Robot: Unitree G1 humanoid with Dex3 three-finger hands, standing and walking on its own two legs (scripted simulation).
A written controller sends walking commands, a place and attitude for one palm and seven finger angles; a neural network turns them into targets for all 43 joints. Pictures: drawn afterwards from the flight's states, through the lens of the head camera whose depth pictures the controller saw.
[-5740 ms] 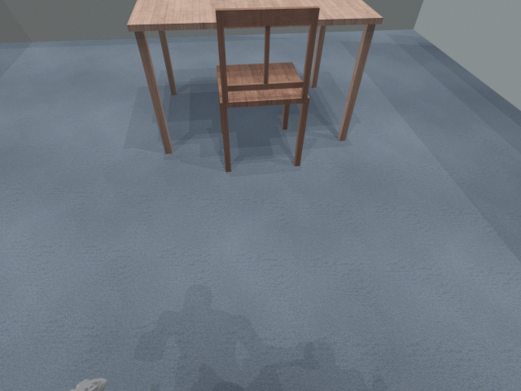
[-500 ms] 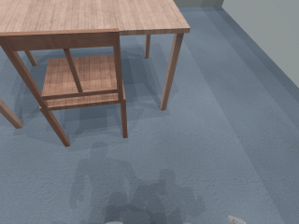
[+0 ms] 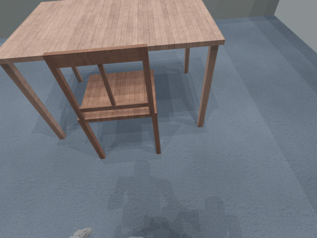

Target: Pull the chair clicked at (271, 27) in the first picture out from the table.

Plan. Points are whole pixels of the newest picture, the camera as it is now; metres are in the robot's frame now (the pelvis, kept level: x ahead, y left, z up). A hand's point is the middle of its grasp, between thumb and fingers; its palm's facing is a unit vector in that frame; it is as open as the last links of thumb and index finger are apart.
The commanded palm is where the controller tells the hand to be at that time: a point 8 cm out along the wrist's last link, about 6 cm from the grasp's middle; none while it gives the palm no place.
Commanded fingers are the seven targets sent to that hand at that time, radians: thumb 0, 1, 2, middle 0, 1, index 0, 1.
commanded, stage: take the last steps up to it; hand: left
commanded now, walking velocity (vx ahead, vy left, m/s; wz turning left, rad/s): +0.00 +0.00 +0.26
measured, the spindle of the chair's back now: (107, 86) +0.77 +0.28 -0.11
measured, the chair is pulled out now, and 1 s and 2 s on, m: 0.00 0.00 0.00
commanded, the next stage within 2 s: come to a stop and stand still in 1.06 s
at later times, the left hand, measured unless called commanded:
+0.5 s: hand out of the picture -0.05 +0.23 -0.18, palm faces +0.16 -0.97 -0.17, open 7.4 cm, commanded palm none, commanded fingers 0.00 0.90 0.90 -0.20 -0.30 -0.20 -0.30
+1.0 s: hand (104, 180) +0.33 +0.22 -0.17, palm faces +0.09 -0.97 -0.21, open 7.4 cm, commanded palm none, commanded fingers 0.00 0.90 0.90 -0.20 -0.30 -0.20 -0.30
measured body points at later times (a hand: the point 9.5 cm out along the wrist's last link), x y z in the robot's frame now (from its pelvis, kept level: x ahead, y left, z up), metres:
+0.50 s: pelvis +0.05 +0.06 +0.00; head +0.04 +0.08 +0.45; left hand -0.06 +0.28 -0.16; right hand +0.14 -0.17 -0.13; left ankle -0.01 +0.14 -0.74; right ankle +0.01 -0.08 -0.69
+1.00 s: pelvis +0.24 +0.03 -0.01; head +0.27 +0.02 +0.44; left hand +0.32 +0.27 -0.15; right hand +0.18 -0.19 -0.17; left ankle +0.09 +0.15 -0.63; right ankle +0.31 -0.04 -0.74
